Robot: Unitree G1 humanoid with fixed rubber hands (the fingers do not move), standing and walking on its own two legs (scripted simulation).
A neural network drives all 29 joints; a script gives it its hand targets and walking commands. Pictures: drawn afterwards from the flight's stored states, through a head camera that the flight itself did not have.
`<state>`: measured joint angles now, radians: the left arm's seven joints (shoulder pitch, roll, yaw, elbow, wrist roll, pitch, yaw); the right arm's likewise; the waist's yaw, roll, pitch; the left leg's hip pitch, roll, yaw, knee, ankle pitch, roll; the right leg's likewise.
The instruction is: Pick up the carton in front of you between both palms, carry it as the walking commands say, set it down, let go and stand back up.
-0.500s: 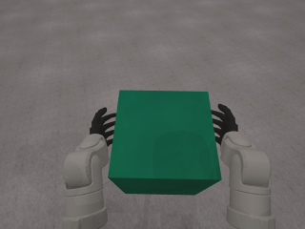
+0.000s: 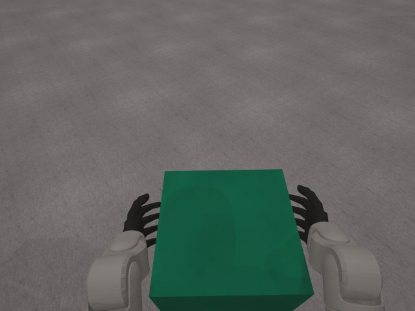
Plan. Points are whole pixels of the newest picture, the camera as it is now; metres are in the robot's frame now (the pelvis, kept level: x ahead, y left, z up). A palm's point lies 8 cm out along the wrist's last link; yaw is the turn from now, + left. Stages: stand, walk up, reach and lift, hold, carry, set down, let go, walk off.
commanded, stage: carry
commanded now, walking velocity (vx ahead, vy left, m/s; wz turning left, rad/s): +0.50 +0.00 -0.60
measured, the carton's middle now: (224, 251) +0.25 +0.01 +0.00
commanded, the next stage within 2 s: none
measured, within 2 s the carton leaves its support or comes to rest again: neither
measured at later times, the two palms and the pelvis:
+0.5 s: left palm (194, 106) +0.60 +0.07 +0.09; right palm (314, 129) +0.48 -0.20 +0.10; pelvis +0.32 +0.02 +0.01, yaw -23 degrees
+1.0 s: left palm (263, 59) +0.86 -0.15 +0.08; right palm (360, 80) +0.72 -0.41 +0.08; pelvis +0.57 -0.16 +0.01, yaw -27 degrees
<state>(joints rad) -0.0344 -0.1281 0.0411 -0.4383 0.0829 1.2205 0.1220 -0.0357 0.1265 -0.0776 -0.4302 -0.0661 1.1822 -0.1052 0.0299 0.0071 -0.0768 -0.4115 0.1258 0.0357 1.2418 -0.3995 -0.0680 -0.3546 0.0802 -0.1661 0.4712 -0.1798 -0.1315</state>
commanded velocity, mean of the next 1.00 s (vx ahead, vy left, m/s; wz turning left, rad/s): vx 0.50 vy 0.00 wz -0.26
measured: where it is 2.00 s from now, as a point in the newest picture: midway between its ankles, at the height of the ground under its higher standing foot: (277, 162)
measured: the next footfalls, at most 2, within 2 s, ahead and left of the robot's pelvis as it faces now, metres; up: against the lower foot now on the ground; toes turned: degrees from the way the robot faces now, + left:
left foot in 0.36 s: +0.43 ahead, +0.11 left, +0.00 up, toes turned -8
right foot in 0.84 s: +0.60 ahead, -0.26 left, +0.00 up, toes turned -41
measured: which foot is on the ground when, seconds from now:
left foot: up 0.00-0.34, down 0.36-0.86, up 0.88-1.00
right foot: down 0.00-0.38, up 0.40-0.82, down 0.84-1.00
